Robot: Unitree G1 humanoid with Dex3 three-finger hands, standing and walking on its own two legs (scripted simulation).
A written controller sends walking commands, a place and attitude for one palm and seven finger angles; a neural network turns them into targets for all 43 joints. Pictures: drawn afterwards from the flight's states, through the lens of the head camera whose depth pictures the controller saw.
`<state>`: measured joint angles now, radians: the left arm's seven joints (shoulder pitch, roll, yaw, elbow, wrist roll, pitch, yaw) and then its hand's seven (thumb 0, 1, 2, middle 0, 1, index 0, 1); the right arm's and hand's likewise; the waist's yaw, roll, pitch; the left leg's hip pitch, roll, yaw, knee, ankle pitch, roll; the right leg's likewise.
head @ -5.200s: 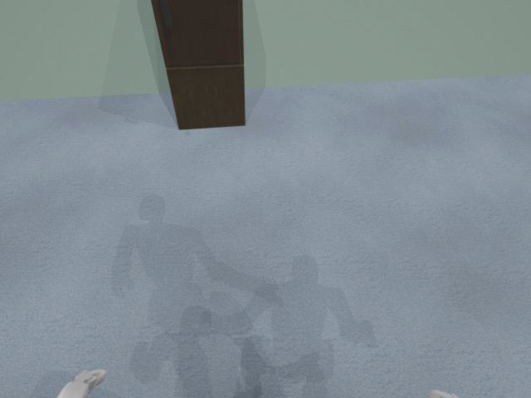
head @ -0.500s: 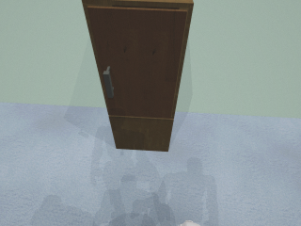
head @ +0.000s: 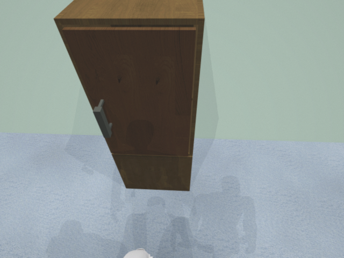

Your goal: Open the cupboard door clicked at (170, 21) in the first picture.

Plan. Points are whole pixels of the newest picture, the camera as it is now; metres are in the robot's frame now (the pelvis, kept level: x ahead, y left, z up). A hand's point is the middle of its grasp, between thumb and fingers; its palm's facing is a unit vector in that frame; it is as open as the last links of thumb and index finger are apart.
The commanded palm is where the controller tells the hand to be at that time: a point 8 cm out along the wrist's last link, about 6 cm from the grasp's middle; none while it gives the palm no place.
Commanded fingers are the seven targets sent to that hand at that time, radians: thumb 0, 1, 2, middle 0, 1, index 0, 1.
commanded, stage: come to a stop and stand still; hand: left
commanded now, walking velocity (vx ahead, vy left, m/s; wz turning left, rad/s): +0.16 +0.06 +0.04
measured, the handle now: (104, 118) +0.58 +0.30 -0.08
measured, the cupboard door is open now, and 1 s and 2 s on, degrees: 0 0 0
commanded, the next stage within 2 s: look again from close up in 1.58 s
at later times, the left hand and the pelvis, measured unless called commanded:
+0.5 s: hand out of the picture +0.08 +0.22 -0.18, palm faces +0.03 -0.96 -0.27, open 7.4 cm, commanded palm none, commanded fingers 0.00 0.90 0.90 -0.20 -0.30 -0.20 -0.30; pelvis +0.02 +0.01 -0.01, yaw -2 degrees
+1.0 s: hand out of the picture -0.01 +0.14 -0.15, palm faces +0.11 -0.96 -0.27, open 7.3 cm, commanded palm none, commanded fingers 0.00 0.90 0.90 -0.20 -0.30 -0.20 -0.30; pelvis +0.01 -0.04 +0.00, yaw +1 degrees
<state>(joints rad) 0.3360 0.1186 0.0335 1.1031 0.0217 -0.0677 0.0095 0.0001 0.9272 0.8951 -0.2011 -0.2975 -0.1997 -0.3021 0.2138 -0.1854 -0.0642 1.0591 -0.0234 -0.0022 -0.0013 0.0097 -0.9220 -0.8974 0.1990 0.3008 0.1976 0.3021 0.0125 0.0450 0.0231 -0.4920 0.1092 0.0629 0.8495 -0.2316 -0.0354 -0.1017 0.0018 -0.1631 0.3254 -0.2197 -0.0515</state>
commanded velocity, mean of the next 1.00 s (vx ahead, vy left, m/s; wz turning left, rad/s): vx -0.03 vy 0.04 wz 0.00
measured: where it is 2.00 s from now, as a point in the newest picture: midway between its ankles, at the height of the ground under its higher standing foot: outside the picture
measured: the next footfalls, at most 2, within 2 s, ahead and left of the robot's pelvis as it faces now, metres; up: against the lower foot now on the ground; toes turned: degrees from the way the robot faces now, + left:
left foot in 0.14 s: +0.14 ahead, +0.15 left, +0.00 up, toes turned +7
right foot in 0.58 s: +0.04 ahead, -0.10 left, +0.00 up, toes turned -4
